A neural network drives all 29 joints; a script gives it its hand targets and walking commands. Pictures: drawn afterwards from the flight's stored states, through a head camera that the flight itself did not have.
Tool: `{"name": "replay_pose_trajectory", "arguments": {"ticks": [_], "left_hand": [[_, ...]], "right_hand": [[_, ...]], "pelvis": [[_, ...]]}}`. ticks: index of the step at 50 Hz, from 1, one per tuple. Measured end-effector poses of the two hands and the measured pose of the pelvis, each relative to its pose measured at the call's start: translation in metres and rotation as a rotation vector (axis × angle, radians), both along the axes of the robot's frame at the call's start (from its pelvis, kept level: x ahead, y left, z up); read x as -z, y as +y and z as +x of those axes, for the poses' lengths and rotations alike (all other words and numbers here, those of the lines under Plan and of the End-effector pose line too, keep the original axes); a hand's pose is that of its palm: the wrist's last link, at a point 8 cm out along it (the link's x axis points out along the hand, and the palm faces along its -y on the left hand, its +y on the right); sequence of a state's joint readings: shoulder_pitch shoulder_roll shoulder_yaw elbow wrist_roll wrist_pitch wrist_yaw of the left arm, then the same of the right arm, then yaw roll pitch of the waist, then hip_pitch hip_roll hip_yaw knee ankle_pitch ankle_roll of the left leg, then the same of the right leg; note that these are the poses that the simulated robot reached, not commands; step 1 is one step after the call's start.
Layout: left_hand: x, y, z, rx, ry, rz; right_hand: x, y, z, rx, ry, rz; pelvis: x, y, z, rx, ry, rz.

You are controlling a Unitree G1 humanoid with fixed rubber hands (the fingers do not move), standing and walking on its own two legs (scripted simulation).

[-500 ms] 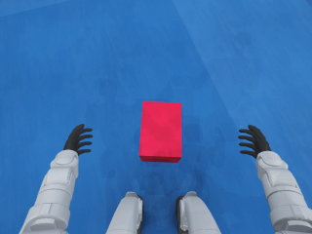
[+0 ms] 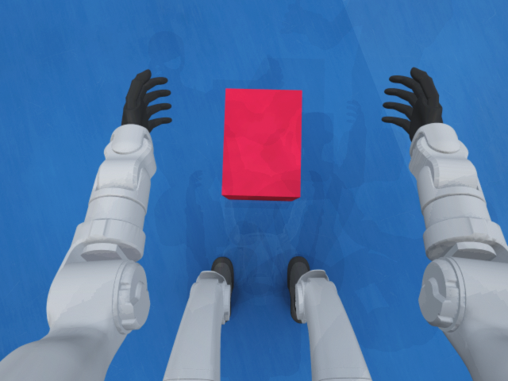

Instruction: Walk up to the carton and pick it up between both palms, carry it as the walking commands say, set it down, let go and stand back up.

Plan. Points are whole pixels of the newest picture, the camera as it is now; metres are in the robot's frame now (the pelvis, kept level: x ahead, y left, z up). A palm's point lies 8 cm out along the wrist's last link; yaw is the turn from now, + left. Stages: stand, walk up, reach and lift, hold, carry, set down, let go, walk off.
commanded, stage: reach and lift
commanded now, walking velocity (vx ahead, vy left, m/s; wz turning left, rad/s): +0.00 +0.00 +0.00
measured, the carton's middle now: (261, 150) +0.54 +0.00 -0.58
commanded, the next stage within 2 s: none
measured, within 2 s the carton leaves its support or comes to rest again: neither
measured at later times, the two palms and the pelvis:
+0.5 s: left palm (162, 109) +0.52 +0.17 -0.17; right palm (389, 108) +0.51 -0.21 -0.16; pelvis +0.01 +0.00 -0.03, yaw +0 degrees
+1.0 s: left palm (187, 133) +0.52 +0.16 -0.33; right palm (356, 133) +0.52 -0.21 -0.33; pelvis -0.03 +0.00 -0.19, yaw +0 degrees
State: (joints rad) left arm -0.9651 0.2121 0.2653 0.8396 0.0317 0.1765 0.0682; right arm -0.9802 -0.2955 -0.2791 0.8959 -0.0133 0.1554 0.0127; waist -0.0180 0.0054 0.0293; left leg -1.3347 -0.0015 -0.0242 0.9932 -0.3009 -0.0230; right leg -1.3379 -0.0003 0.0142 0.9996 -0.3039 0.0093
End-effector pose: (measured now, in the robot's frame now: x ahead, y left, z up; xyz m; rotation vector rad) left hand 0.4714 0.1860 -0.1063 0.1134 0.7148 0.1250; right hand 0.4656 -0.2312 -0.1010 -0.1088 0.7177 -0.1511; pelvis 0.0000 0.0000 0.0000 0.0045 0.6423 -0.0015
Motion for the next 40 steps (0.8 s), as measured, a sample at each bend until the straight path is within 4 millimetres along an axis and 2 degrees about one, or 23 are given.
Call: {"name": "replay_pose_trajectory", "arguments": {"ticks": [12, 16, 23, 30, 40], "left_hand": [[0.018, -0.019, 0.055, -0.004, -0.085, -0.027], [0.027, -0.021, 0.056, -0.007, -0.093, -0.038], [0.051, -0.017, 0.046, -0.015, -0.070, -0.041], [0.089, -0.019, 0.048, -0.021, -0.057, -0.044], [0.161, -0.021, 0.052, -0.020, -0.069, -0.034]], "right_hand": [[0.021, 0.017, 0.055, -0.014, -0.086, 0.023], [0.030, 0.021, 0.057, -0.015, -0.093, 0.025], [0.053, 0.021, 0.048, -0.013, -0.064, 0.028], [0.092, 0.021, 0.049, 0.001, -0.049, 0.039], [0.166, 0.021, 0.052, 0.018, -0.060, 0.036]], "pelvis": [[0.013, 0.001, 0.008, 0.005, 0.138, 0.003], [0.016, 0.000, 0.011, 0.004, 0.175, 0.003], [0.027, 0.000, 0.008, 0.004, 0.206, 0.000], [0.065, 0.001, -0.002, 0.003, 0.216, -0.001], [0.137, 0.002, -0.017, 0.003, 0.226, 0.002]]}}
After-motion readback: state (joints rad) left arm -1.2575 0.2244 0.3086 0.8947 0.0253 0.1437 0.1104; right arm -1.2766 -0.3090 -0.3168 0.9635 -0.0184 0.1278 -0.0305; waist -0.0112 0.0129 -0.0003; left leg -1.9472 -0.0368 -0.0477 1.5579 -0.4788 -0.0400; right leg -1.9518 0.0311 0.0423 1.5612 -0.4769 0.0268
